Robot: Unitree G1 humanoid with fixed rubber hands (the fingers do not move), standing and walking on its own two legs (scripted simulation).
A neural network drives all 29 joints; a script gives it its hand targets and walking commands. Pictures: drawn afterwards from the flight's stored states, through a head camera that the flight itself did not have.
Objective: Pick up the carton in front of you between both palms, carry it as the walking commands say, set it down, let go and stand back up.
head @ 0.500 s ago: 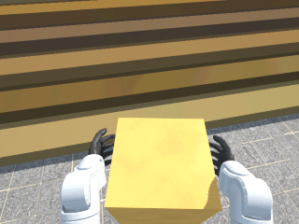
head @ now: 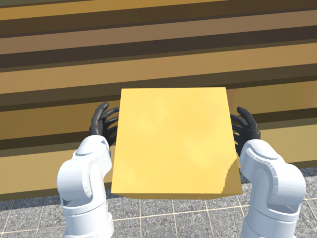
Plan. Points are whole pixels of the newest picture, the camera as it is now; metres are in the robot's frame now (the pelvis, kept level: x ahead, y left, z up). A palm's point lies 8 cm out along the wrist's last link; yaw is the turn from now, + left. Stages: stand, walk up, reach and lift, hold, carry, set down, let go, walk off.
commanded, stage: carry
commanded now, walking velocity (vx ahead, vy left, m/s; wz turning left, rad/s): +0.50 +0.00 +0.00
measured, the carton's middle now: (172, 152) +0.30 +0.01 +0.06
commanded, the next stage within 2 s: none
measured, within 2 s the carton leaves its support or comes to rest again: neither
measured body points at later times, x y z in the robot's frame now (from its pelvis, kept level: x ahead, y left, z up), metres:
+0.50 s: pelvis +0.32 +0.03 +0.00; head +0.38 +0.04 +0.44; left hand +0.71 +0.15 +0.12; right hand +0.68 -0.15 +0.12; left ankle +0.36 +0.09 -0.73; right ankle +0.21 -0.08 -0.58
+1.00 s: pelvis +0.67 -0.04 +0.10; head +0.72 -0.03 +0.54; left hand +1.02 +0.15 +0.22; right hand +1.04 -0.15 +0.22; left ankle +0.59 +0.07 -0.44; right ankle +0.73 -0.09 -0.61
